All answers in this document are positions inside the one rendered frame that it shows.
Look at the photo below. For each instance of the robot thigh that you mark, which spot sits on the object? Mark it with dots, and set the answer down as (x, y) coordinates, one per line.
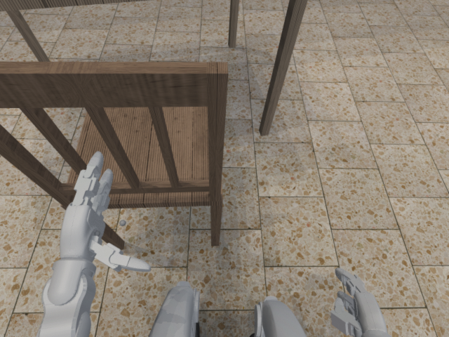
(275, 319)
(179, 311)

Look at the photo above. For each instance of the right robot thigh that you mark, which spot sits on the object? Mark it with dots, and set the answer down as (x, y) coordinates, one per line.
(275, 319)

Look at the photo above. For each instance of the chair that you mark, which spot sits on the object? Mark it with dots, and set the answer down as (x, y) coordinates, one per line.
(160, 127)

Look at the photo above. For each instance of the robot right hand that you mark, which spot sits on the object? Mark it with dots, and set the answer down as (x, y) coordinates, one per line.
(364, 313)

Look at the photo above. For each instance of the left robot thigh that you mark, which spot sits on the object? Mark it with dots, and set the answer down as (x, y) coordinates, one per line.
(179, 311)

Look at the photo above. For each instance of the robot left hand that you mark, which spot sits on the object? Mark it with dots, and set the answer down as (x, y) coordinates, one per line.
(84, 216)

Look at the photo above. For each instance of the robot left forearm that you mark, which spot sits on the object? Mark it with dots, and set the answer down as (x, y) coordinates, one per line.
(67, 297)

